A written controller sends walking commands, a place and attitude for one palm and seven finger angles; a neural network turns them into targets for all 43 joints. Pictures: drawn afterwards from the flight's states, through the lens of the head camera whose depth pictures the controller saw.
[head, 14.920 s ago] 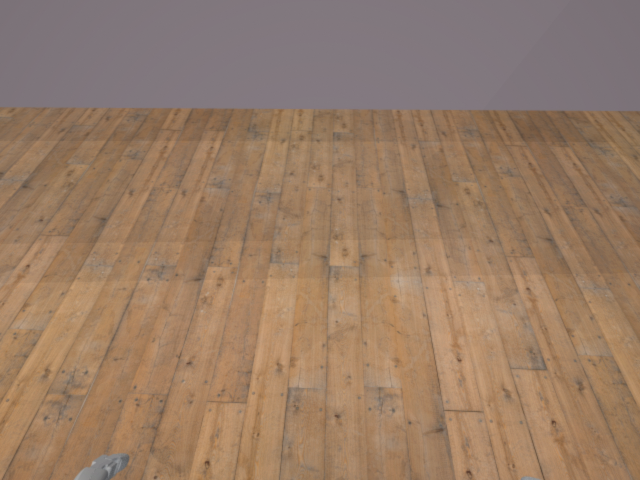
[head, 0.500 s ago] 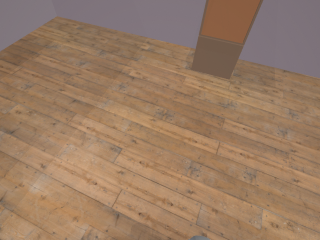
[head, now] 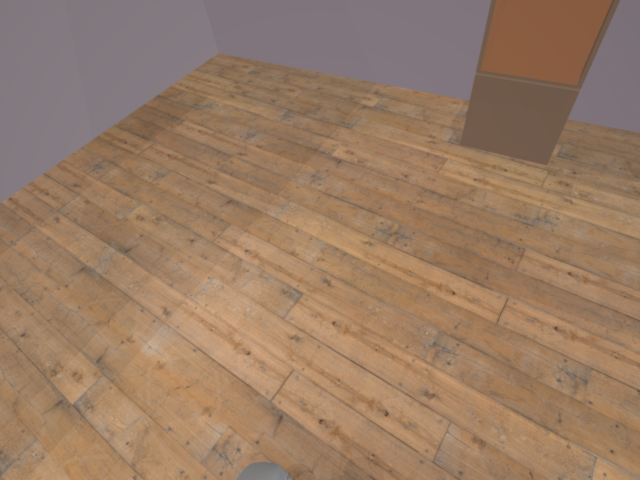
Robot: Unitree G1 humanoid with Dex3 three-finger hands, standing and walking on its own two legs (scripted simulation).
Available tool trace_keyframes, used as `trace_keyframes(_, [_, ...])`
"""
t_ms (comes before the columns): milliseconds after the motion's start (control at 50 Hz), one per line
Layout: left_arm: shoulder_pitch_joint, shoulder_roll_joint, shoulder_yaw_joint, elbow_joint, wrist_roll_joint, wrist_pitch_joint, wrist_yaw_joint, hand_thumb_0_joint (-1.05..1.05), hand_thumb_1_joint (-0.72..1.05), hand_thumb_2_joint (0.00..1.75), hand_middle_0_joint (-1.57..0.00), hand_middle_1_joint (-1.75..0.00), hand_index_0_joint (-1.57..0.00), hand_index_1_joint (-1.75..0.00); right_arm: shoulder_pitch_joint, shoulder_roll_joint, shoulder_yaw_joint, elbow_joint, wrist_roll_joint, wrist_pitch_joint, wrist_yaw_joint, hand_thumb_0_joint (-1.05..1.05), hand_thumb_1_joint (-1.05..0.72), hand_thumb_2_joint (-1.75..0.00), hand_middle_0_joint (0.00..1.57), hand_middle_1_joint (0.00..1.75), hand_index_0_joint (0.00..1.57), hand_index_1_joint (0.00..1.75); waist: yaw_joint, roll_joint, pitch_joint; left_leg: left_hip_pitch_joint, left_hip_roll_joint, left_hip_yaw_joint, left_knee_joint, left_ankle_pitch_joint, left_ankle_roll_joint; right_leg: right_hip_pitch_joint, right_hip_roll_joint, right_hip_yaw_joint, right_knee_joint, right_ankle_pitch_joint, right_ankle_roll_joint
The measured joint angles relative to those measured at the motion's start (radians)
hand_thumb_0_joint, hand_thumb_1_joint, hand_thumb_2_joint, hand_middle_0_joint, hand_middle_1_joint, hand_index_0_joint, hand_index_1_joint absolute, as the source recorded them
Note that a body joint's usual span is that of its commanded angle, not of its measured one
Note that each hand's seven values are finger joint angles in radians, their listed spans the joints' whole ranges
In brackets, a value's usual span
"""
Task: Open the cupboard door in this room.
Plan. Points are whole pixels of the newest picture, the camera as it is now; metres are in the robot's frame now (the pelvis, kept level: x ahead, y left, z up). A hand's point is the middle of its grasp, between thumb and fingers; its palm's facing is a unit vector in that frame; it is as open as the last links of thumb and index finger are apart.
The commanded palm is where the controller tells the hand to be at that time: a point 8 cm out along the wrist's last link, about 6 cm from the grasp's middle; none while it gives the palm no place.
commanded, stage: turn or walk to find it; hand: left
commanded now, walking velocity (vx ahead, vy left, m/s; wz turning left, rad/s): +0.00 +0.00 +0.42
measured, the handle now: out of the picture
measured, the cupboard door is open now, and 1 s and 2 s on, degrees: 0 0 0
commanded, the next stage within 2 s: none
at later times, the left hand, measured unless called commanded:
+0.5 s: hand out of the picture -0.04 +0.27 -0.18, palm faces +0.27 -0.93 -0.23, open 7.4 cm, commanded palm none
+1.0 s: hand out of the picture -0.02 +0.20 -0.15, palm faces +0.39 -0.88 -0.28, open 7.4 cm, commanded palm none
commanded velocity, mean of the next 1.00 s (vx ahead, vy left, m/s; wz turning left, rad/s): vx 0.00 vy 0.00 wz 0.42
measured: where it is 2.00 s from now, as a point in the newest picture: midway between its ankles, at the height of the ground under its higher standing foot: outside the picture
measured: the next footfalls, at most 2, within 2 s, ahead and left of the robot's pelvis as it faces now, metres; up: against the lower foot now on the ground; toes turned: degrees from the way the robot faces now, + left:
left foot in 0.30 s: -0.01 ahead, +0.16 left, +0.00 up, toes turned +13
right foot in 0.76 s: +0.04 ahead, -0.08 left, +0.00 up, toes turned +13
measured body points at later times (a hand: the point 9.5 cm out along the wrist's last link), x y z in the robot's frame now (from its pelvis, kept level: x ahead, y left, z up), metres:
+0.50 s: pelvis -0.02 +0.05 +0.00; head +0.00 +0.08 +0.45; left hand -0.05 +0.32 -0.16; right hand +0.14 -0.16 -0.13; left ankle -0.05 +0.15 -0.74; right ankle -0.02 -0.10 -0.67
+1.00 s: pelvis -0.02 -0.01 +0.00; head +0.02 -0.04 +0.44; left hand -0.04 +0.24 -0.13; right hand +0.09 -0.24 -0.18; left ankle -0.12 +0.13 -0.64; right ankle +0.00 -0.09 -0.74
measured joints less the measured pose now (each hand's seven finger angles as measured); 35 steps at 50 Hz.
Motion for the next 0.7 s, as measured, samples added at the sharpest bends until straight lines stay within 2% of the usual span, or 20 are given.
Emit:
trace_keyframes(100, [0.034, 0.013, 0.004, 0.021, 0.008, 0.0, -0.001, 0.0, 0.91, 0.9, -0.2, -0.3, -0.2, -0.3, -0.036, 0.002, 0.007, 0.003, 0.002, 0.005, -0.003, 0.01, -0.91, -0.9, 0.2, 0.3, 0.2, 0.29, 0.024, -0.013, 0.008, 0.047, 0.019, 0.026, -0.096, -0.051, -0.006, -0.006, -0.015, -0.046, 0.009, -0.005, 0.002])
trace_keyframes(200, [0.06, 0.034, 0.01, 0.044, 0.016, 0.007, -0.003, 0.0, 0.91, 0.9, -0.2, -0.3, -0.2, -0.3, -0.097, 0.012, 0.022, -0.014, 0.01, -0.005, -0.004, 0.01, -0.91, -0.9, 0.2, 0.3, 0.2, 0.29, 0.054, -0.035, 0.021, 0.116, 0.017, 0.081, -0.279, -0.111, 0.007, -0.025, -0.038, -0.085, 0.04, -0.016, 0.016])
trace_keyframes(260, [0.071, 0.055, 0.018, 0.059, 0.018, 0.012, -0.004, 0.0, 0.9, 0.9, -0.2, -0.3, -0.2, -0.3, -0.135, 0.024, 0.032, -0.035, 0.015, -0.019, -0.004, 0.01, -0.91, -0.9, 0.2, 0.3, 0.2, 0.29, 0.071, -0.056, 0.025, 0.173, 0.008, 0.117, -0.427, -0.104, 0.022, -0.043, -0.057, -0.106, 0.079, -0.03, 0.031])
trace_keyframes(300, [0.082, 0.069, 0.022, 0.068, 0.013, 0.017, -0.006, 0.0, 0.9, 0.9, -0.2, -0.3, -0.2, -0.3, -0.151, 0.028, 0.038, -0.053, 0.016, -0.035, -0.001, 0.01, -0.91, -0.9, 0.2, 0.3, 0.2, 0.29, 0.073, -0.064, 0.021, 0.232, 0.004, 0.134, -0.574, -0.005, 0.034, -0.059, -0.069, -0.123, 0.127, -0.052, 0.047])
trace_keyframes(320, [0.085, 0.079, 0.026, 0.073, 0.009, 0.024, -0.006, 0.01, 0.9, 0.9, -0.2, -0.3, -0.2, -0.3, -0.16, 0.034, 0.039, -0.058, 0.014, -0.044, -0.001, 0.01, -0.91, -0.9, 0.2, 0.3, 0.2, 0.29, 0.074, -0.077, 0.019, 0.243, -0.006, 0.138, -0.602, 0.001, 0.067, -0.076, -0.084, -0.119, 0.169, -0.067, 0.059])
trace_keyframes(340, [0.082, 0.091, 0.029, 0.078, 0.006, 0.035, -0.005, 0.01, 0.9, 0.9, -0.2, -0.3, -0.2, -0.3, -0.168, 0.045, 0.042, -0.063, 0.012, -0.051, -0.002, 0.01, -0.91, -0.9, 0.2, 0.3, 0.2, 0.29, 0.077, -0.097, 0.022, 0.24, -0.019, 0.141, -0.591, -0.006, 0.087, -0.101, -0.09, -0.078, 0.23, -0.137, 0.079])
trace_keyframes(380, [0.075, 0.103, 0.031, 0.084, 0.007, 0.058, -0.003, 0.01, 0.9, 0.9, -0.2, -0.3, -0.2, -0.3, -0.173, 0.059, 0.051, -0.073, 0.008, -0.058, -0.003, 0.01, -0.91, -0.9, 0.2, 0.3, 0.2, 0.29, 0.078, -0.107, 0.018, 0.242, -0.024, 0.134, -0.59, -0.011, 0.107, -0.157, -0.065, 0.008, 0.378, -0.233, 0.103])
trace_keyframes(440, [0.05, 0.106, 0.033, 0.084, 0.007, 0.069, -0.009, 0.01, 0.91, 0.9, -0.2, -0.3, -0.2, -0.3, -0.163, 0.068, 0.06, -0.077, 0.006, -0.061, -0.014, 0.01, -0.91, -0.9, 0.2, 0.3, 0.2, 0.29, 0.068, -0.093, 0.007, 0.259, -0.025, 0.103, -0.644, 0.024, 0.111, -0.22, -0.036, 0.083, 0.531, -0.205, 0.125])
trace_keyframes(500, [0.021, 0.106, 0.033, 0.063, 0.006, 0.058, -0.016, 0.01, 0.91, 0.9, -0.2, -0.3, -0.2, -0.3, -0.152, 0.072, 0.064, -0.072, 0.008, -0.061, -0.016, 0.01, -0.91, -0.9, 0.2, 0.3, 0.2, 0.3, 0.064, -0.084, 0.006, 0.273, -0.032, 0.083, -0.696, 0.061, 0.114, -0.255, -0.029, 0.131, 0.584, -0.145, 0.14])
trace_keyframes(600, [-0.024, 0.102, 0.032, 0.029, 0.004, 0.053, -0.013, 0.01, 0.91, 0.9, -0.2, -0.3, -0.2, -0.3, -0.122, 0.079, 0.06, -0.069, 0.007, -0.06, -0.013, 0.01, -0.91, -0.9, 0.2, 0.3, 0.21, 0.3, 0.045, -0.078, 0.005, 0.267, -0.049, 0.057, -0.728, 0.091, 0.111, -0.255, -0.023, 0.166, 0.534, -0.126, 0.156])
trace_keyframes(700, [-0.071, 0.085, 0.024, 0.0, -0.002, 0.047, -0.011, 0.01, 0.91, 0.9, -0.2, -0.3, -0.2, -0.3, -0.085, 0.07, 0.046, -0.062, 0.0, -0.051, -0.012, 0.01, -0.91, -0.9, 0.21, 0.3, 0.21, 0.3, 0.009, -0.05, 0.013, 0.227, -0.058, 0.019, -0.699, 0.091, 0.093, -0.182, 0.009, 0.162, 0.33, -0.155, 0.15])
